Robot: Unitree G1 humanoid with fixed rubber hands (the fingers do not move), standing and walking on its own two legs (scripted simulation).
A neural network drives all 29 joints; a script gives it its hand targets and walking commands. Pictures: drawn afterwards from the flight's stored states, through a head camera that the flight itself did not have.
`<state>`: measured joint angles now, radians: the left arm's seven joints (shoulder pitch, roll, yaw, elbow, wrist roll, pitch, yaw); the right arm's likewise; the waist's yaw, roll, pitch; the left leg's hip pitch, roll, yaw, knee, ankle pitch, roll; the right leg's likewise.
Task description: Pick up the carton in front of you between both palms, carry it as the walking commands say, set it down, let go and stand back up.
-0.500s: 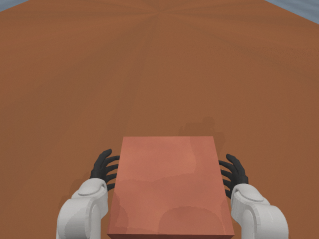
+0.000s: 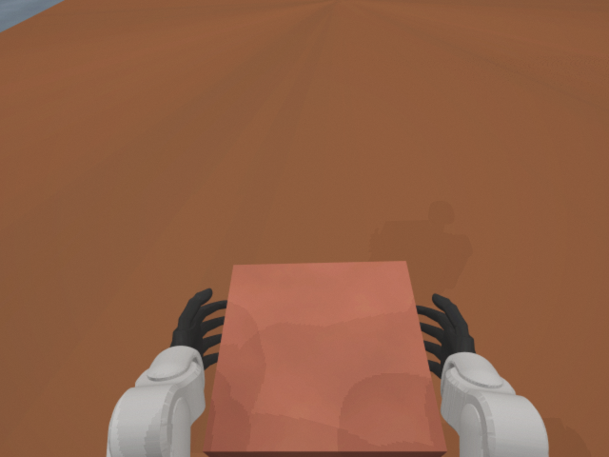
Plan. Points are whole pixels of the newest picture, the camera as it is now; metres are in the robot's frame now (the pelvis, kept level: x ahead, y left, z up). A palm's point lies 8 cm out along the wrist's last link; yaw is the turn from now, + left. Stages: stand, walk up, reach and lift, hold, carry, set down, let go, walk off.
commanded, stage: carry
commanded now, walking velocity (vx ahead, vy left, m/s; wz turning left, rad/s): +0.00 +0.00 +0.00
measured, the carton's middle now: (322, 382) +0.25 +0.00 +0.00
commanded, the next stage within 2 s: hold in 1.74 s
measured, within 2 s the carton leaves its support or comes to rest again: neither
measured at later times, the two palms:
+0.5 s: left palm (209, 290) +0.35 +0.16 +0.06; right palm (429, 302) +0.34 -0.14 +0.06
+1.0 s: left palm (219, 307) +0.35 +0.15 +0.02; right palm (426, 320) +0.33 -0.14 +0.02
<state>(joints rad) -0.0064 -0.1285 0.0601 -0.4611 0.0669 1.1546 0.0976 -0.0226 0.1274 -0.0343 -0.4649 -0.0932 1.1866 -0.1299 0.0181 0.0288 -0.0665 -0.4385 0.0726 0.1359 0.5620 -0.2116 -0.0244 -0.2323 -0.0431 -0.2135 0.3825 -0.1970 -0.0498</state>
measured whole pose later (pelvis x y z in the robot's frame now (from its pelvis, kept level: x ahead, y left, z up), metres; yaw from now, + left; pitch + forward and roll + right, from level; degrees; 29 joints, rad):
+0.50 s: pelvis +0.09 +0.02 -0.02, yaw -2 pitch +3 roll +1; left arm -0.06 -0.13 0.07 -0.32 0.13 1.15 0.08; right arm -0.07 0.13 -0.06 -0.30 -0.12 1.14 -0.10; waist 0.00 -0.01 -0.13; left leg -0.33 0.06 0.21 0.56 -0.28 0.02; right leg -0.17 -0.07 -0.17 0.53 -0.41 0.02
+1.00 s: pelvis +0.06 +0.02 -0.01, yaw -2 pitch +1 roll +0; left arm -0.20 -0.14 0.17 0.21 0.25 0.72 0.02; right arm -0.20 0.14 -0.17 0.22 -0.25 0.72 -0.03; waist 0.00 0.00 -0.10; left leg -0.33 0.08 0.20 0.51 -0.20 0.02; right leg -0.18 -0.06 -0.17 0.51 -0.35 0.00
